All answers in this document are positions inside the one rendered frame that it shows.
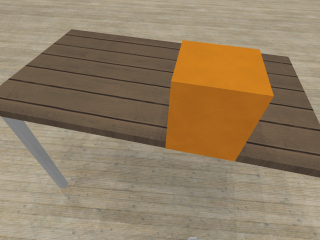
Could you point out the table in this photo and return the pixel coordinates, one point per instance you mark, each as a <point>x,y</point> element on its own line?
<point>119,87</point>

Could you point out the carton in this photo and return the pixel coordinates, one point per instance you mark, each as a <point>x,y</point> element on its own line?
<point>218,94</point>

